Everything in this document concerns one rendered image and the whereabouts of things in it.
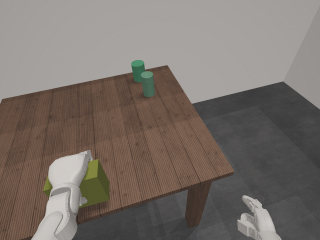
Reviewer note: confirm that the right robot forearm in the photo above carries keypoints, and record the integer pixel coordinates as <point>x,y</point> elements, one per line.
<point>267,235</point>

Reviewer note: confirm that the robot left hand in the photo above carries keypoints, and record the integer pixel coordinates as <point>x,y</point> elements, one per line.
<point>70,169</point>

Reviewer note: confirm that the robot right hand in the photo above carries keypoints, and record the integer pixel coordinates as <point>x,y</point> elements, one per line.
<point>249,225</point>

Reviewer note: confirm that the table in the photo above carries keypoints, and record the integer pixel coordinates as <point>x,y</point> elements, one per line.
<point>149,147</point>

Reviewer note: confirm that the sponge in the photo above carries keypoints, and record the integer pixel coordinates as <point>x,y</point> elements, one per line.
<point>95,186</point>

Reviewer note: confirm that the left robot forearm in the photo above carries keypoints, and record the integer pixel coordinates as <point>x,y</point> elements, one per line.
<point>59,222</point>

